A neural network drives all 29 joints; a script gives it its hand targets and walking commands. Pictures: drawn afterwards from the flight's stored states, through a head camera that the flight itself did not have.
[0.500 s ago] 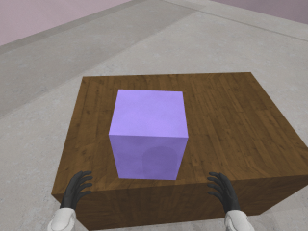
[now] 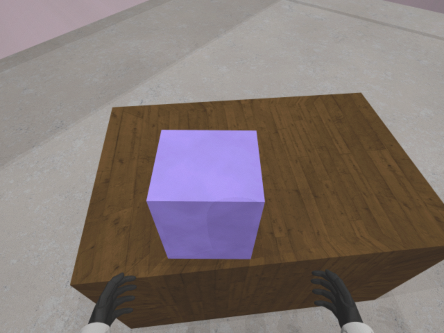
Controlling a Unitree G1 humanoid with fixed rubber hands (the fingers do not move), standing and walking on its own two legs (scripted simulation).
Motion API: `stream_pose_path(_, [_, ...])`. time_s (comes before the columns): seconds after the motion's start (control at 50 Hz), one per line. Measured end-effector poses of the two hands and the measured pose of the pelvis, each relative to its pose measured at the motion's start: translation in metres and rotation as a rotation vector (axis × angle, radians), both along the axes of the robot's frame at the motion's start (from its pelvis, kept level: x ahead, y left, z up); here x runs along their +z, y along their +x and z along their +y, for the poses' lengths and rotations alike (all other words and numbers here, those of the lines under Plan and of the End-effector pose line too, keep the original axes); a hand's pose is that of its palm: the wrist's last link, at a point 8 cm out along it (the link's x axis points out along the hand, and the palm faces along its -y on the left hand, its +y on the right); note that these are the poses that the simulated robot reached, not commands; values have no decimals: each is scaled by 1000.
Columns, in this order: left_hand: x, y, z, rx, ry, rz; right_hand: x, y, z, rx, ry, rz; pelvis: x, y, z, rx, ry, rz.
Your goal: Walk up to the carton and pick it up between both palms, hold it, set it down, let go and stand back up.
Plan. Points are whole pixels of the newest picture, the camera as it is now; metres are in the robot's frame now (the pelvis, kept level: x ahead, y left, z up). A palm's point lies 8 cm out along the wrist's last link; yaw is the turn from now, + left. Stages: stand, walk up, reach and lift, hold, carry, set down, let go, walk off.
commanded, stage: let go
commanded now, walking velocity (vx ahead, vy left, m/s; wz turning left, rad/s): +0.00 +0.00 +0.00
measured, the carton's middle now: (209, 199) +0.41 +0.06 -0.07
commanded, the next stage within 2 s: stand in 0.30 s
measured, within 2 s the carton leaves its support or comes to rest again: neither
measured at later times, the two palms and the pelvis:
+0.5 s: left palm out of the picture +0.11 +0.24 -0.09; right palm out of the picture +0.10 -0.24 -0.12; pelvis +0.00 +0.00 +0.00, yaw +1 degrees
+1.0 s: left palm out of the picture -0.04 +0.24 -0.13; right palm out of the picture -0.05 -0.24 -0.14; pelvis -0.03 +0.00 +0.00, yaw +2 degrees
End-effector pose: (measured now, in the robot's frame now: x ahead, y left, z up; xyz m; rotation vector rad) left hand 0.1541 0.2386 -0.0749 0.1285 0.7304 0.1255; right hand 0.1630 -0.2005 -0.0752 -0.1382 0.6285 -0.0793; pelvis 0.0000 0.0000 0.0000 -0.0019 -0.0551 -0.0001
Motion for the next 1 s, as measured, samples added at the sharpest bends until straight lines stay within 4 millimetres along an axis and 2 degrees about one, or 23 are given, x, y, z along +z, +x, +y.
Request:
stream_pose_path(0.2, [-1, -3, -3, -3, 14, 71, -3, -4, -16, 3, -29, 47, 2, 4, -1, 0, -1, -15])
stream_pose_path(0.36, [-7, -12, -8, -16, 25, 138, -11, -16, -20, 19, -42, 116, 2, 0, -1, 0, 0, -10])
stream_pose_path(0.4, [-9, -16, -7, -37, 52, 138, -20, -25, -25, 12, -52, 198, 1, -1, 0, 4, -4, 14])
stream_pose_path(0.46, [-13, -31, -2, -23, 67, 156, -35, -47, -36, -15, -57, 337, -1, -2, 0, 13, -7, 29])
stream_pose_path(0.56, [-22, -65, 7, 32, 79, 218, -52, -88, -48, -64, -52, 465, -4, -1, 1, 15, -7, 31])
stream_pose_path(0.76, [-42, -133, 4, 86, 54, 369, -61, -159, -48, -100, -46, 620, -2, -17, 0, 22, -3, 28])
stream_pose_path(0.88, [-50, -166, -1, 104, 32, 439, -63, -190, -46, -115, -46, 690, 0, -27, 1, 25, 0, 24])
stream_pose_path(1.0, [-55, -193, -3, 124, 21, 498, -67, -209, -38, -127, -31, 730, 0, -33, 2, 27, 0, 21])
